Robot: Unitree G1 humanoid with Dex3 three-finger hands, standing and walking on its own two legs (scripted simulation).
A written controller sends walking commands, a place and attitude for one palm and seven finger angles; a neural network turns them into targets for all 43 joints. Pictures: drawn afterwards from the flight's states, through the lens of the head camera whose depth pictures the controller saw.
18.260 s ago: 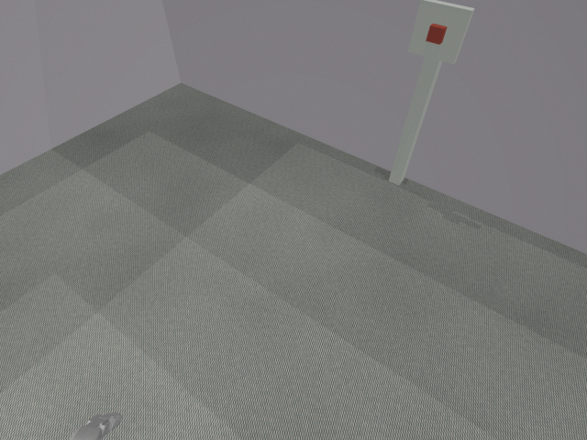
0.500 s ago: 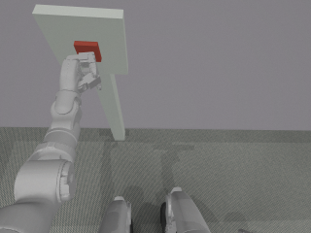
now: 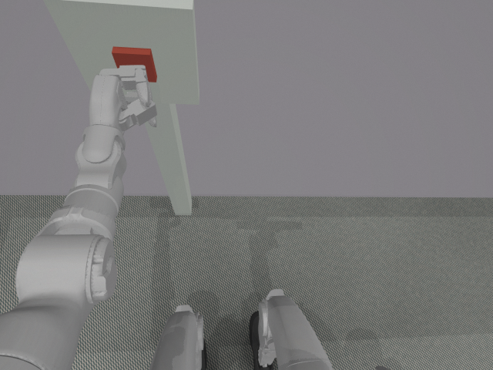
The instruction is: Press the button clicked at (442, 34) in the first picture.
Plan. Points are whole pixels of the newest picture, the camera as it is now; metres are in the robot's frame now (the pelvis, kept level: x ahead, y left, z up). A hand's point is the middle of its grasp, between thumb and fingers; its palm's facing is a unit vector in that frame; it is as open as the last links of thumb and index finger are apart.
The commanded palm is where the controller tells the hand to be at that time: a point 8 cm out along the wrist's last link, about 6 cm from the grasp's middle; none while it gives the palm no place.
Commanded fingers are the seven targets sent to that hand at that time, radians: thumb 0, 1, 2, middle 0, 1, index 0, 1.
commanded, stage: pull the fist back off the button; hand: left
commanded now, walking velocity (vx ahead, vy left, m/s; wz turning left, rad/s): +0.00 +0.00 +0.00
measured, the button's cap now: (136, 60) +0.57 +0.13 +0.10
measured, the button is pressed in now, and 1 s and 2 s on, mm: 13 0 0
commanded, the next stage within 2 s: draw the hand back to the body in 0.92 s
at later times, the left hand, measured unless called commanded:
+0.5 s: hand (150, 116) +0.50 +0.11 +0.06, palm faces -0.06 -1.00 -0.01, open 3.2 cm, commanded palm +0.47 +0.16 +0.07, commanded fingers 0.00 0.90 0.90 -1.30 -1.50 -1.30 -1.50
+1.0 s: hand (146, 155) +0.43 +0.11 +0.06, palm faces -0.09 -1.00 -0.02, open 3.1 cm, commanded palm +0.41 +0.16 +0.07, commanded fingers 0.00 0.90 0.90 -1.30 -1.50 -1.30 -1.50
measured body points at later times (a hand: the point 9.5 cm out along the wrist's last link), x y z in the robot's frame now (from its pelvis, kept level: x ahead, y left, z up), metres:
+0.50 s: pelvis +0.03 +0.00 +0.02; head +0.15 +0.01 +0.45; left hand +0.50 +0.16 +0.06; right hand +0.08 -0.26 -0.10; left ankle +0.05 +0.10 -0.62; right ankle +0.09 -0.12 -0.62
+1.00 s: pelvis +0.06 -0.01 +0.03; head +0.16 +0.00 +0.47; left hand +0.42 +0.17 +0.07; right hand +0.20 -0.26 -0.08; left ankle +0.05 +0.10 -0.62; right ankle +0.09 -0.12 -0.62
